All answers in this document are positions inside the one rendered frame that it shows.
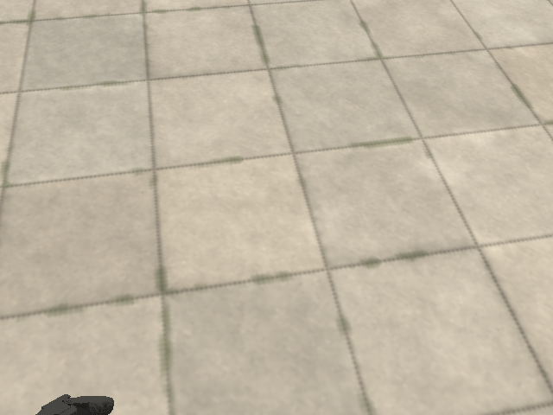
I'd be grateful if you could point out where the left robot hand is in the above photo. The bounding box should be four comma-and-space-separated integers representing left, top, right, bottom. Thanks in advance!
36, 394, 114, 415

